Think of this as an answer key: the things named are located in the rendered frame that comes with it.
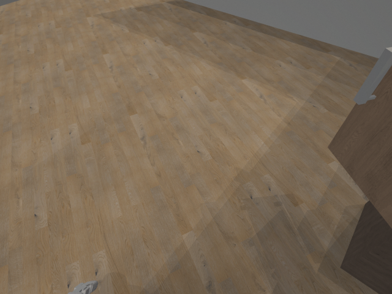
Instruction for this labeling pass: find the cupboard door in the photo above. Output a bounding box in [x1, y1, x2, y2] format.
[328, 66, 392, 228]

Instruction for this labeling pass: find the robot left hand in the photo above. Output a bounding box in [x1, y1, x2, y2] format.
[68, 281, 98, 294]

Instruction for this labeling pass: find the handle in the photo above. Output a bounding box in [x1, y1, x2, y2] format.
[353, 47, 392, 105]

